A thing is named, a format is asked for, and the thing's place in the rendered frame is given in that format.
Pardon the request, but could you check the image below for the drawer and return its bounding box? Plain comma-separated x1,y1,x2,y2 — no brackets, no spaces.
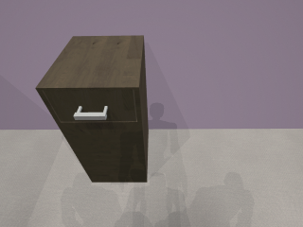
44,89,137,122

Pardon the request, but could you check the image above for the cabinet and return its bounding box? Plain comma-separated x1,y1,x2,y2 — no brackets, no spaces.
35,35,149,183

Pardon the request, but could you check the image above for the handle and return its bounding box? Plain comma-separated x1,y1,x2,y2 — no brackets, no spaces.
73,106,108,120

